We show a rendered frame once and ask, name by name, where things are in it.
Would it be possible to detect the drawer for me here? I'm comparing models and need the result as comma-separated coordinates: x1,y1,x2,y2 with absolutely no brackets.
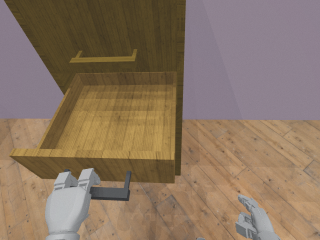
9,71,177,184

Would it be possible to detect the handle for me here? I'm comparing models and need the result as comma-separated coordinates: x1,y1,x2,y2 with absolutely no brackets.
69,56,137,70
64,169,132,201

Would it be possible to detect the cabinet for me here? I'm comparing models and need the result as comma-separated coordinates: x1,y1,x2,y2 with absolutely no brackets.
4,0,186,176

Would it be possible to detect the robot right hand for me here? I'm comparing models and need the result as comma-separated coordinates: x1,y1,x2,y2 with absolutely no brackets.
235,194,275,240

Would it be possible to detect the robot left hand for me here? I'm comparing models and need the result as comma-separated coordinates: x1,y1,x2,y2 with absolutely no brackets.
45,168,101,234

